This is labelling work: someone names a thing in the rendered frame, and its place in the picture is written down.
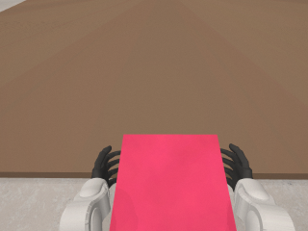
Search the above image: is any carton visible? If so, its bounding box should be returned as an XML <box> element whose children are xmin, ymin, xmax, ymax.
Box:
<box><xmin>109</xmin><ymin>134</ymin><xmax>237</xmax><ymax>231</ymax></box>

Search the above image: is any left robot hand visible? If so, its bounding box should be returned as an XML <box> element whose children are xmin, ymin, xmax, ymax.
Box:
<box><xmin>91</xmin><ymin>145</ymin><xmax>121</xmax><ymax>188</ymax></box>

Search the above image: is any robot right forearm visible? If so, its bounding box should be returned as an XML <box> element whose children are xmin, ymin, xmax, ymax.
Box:
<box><xmin>233</xmin><ymin>178</ymin><xmax>295</xmax><ymax>231</ymax></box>

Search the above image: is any right robot hand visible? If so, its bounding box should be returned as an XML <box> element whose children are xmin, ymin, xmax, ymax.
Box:
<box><xmin>220</xmin><ymin>143</ymin><xmax>253</xmax><ymax>192</ymax></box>

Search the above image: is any robot left forearm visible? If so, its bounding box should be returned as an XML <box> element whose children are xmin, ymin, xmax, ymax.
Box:
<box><xmin>59</xmin><ymin>178</ymin><xmax>111</xmax><ymax>231</ymax></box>

